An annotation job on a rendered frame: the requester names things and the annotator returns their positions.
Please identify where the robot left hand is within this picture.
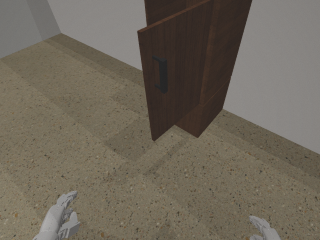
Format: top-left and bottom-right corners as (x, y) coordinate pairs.
(39, 190), (80, 240)

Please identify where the cupboard door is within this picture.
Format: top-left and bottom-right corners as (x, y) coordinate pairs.
(137, 0), (214, 141)

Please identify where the robot right hand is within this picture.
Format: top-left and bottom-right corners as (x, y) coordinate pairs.
(249, 215), (282, 240)

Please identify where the handle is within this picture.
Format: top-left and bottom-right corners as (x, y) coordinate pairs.
(152, 55), (168, 94)

